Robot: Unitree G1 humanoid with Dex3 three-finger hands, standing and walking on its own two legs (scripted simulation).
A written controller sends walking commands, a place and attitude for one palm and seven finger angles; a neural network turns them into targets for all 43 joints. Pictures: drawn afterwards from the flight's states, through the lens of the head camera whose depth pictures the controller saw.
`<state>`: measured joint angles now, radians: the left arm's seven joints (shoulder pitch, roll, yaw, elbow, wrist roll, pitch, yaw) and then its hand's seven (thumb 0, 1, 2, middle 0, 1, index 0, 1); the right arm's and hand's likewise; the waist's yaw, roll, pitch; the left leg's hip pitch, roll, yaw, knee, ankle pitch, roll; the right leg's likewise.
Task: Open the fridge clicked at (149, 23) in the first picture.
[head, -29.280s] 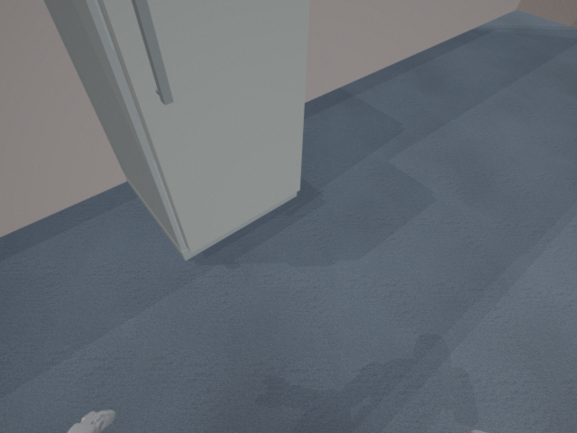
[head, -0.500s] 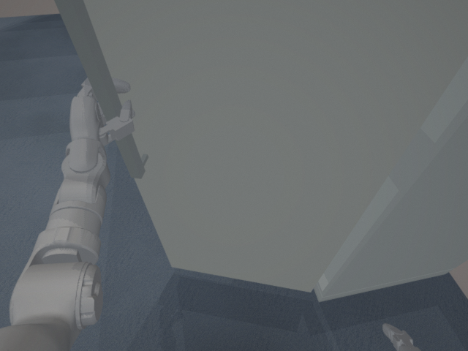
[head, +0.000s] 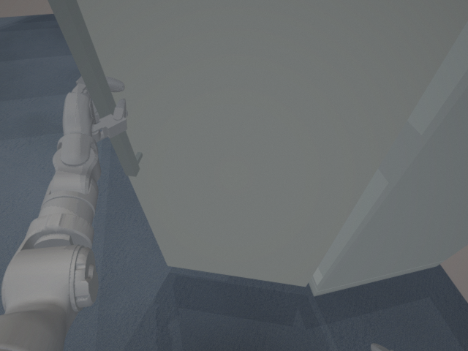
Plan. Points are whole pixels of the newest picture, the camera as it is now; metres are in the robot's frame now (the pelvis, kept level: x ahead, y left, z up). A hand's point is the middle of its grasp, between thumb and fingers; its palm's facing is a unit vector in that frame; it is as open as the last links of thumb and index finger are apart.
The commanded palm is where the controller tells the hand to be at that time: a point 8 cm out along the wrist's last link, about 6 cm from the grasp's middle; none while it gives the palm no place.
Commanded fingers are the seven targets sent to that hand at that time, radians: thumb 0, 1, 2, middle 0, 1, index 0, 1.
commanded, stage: loosen the grip on the handle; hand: left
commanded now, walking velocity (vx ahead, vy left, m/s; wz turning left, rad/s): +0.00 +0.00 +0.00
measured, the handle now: (105, 85) +0.48 +0.25 +0.20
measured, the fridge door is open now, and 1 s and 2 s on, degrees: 69 65 65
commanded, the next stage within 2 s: slip the hand off the handle in 0.54 s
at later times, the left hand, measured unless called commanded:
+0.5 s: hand (120, 116) +0.47 +0.24 +0.14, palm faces +0.31 -0.93 -0.19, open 13.5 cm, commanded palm +0.42 +0.28 +0.16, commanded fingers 0.00 -0.55 0.20 -0.25 -1.15 -0.25 -1.15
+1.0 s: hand (86, 116) +0.47 +0.30 +0.15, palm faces +0.33 -0.93 -0.16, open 14.7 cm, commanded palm +0.43 +0.34 +0.15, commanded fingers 0.00 -0.55 0.20 -0.25 -1.15 -0.25 -1.15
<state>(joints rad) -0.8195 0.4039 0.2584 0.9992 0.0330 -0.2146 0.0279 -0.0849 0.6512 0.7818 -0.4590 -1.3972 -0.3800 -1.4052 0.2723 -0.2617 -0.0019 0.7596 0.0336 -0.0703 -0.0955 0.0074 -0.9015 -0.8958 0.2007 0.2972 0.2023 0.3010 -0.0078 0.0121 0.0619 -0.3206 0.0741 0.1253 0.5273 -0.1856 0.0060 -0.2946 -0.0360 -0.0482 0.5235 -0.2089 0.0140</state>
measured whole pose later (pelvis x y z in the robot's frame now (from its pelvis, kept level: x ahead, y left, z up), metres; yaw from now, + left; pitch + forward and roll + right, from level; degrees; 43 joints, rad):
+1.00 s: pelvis +0.07 -0.01 +0.00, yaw +0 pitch +7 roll -1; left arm -0.51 0.51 0.45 0.65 -0.09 -0.10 -0.14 -0.01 -0.55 0.19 -0.26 -1.15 -0.25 -1.16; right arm 0.28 -0.27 0.00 0.67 0.04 -0.06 -0.09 0.01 -0.90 -0.90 0.20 0.30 0.20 0.30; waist 0.00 0.01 -0.07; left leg -0.41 0.04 0.04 0.61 -0.32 -0.01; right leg -0.37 -0.02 -0.05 0.58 -0.33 0.01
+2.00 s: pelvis +0.05 +0.00 -0.01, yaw +1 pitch +3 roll -1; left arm -0.11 0.46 0.48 0.26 -0.21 -0.07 -0.22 -0.01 -0.55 0.19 -0.26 -1.15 -0.25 -1.16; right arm 0.22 -0.25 0.04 0.62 0.05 -0.15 -0.13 0.01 -0.90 -0.90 0.20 0.30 0.20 0.30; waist 0.05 0.02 -0.07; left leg -0.37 0.03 0.02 0.63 -0.31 0.00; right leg -0.32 -0.03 -0.07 0.59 -0.32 0.01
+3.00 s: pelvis +0.06 +0.00 +0.00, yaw +1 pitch -3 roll +0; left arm 0.29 0.35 0.37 -0.22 -0.08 -0.08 0.12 0.00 0.15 0.54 -0.24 -0.73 -0.23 -0.74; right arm 0.21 -0.22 0.04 0.69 0.01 -0.20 -0.11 0.01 -0.90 -0.90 0.20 0.30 0.20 0.30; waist 0.07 0.04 0.00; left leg -0.18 0.01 0.04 0.49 -0.26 0.00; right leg -0.14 -0.05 -0.05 0.49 -0.29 0.02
